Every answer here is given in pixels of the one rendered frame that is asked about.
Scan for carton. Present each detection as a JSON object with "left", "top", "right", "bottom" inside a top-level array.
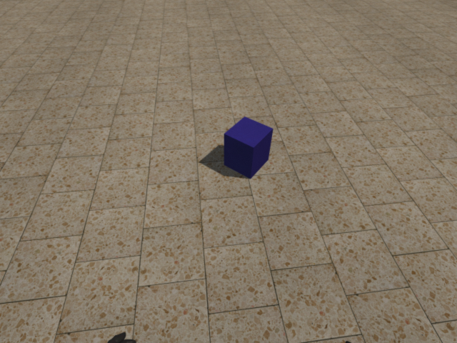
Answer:
[{"left": 224, "top": 117, "right": 273, "bottom": 179}]

